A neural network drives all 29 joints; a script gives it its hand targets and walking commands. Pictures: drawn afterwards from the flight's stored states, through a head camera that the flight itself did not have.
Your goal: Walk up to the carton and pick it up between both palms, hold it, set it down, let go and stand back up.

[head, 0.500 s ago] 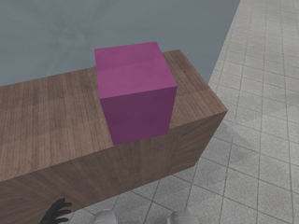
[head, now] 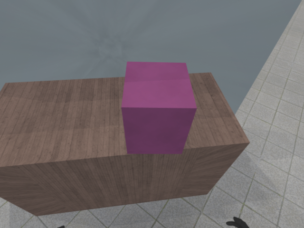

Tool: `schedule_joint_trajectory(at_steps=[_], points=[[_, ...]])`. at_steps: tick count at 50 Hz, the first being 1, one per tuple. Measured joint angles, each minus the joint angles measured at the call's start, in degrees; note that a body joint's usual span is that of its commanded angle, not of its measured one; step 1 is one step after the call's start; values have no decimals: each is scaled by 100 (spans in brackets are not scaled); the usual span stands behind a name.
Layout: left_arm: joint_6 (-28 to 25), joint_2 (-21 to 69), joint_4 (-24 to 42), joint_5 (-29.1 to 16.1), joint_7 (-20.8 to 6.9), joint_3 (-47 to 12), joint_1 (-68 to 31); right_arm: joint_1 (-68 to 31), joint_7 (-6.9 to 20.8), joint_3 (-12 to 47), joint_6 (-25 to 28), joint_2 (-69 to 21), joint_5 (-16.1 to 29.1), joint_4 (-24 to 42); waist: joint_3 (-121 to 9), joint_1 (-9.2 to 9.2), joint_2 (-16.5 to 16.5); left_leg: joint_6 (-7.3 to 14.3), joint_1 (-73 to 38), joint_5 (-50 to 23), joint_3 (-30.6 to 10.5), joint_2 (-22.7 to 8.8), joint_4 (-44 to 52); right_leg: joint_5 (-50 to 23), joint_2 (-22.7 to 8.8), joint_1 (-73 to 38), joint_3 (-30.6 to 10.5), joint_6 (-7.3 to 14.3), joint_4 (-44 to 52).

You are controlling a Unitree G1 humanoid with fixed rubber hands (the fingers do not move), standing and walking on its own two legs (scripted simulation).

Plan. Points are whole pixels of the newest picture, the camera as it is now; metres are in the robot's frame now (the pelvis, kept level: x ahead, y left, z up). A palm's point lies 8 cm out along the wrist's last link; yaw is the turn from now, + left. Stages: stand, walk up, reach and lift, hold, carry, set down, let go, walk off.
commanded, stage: walk up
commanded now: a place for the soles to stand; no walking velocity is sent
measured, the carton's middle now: (155, 109) +0.49 -0.02 -0.01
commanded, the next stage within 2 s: reach and lift in 1.78 s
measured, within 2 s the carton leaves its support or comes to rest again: neither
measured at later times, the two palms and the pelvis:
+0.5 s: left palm out of the picture +0.06 +0.27 -0.11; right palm out of the picture +0.13 -0.25 -0.09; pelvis +0.01 +0.00 +0.00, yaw +5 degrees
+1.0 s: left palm out of the picture +0.04 +0.26 -0.11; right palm out of the picture +0.14 -0.28 -0.10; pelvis +0.00 -0.03 -0.01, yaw +9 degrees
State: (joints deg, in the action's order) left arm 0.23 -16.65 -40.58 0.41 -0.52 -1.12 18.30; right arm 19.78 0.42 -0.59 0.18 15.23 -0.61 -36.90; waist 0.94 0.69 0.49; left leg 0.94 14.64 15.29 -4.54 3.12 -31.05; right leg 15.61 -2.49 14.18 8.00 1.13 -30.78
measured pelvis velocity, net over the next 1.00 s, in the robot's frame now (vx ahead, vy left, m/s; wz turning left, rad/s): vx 0.00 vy -0.03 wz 0.16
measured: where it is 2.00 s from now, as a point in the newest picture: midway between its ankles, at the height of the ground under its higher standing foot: outside the picture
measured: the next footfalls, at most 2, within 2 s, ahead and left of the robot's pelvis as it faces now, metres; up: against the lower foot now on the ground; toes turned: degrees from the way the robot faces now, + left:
none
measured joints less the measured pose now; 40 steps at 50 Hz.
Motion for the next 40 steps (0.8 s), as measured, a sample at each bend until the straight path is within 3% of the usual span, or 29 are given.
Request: schedule_joint_trajectory(at_steps=[18, 34, 40], points=[[91, -75, 153, 3, -6, 100, -183, -209, -18, -13, -1, 72, 36, -115, 109, 20, -63, -30, 114, 71, -444, 124, -210, 147, -103, -143, 444, -2, -30], [226, -222, 114, 64, -28, 223, -133, -188, -127, -49, 12, 124, -12, 33, 127, 38, 69, -62, 277, 114, -581, 221, -386, 255, -142, 20, 426, 10, -306], [173, -207, 105, 72, -19, 202, -115, -171, -168, -112, -30, 213, -16, 104, 143, 7, -66, -136, 408, 156, -665, 145, -564, 326, -48, 34, 540, 106, -330]])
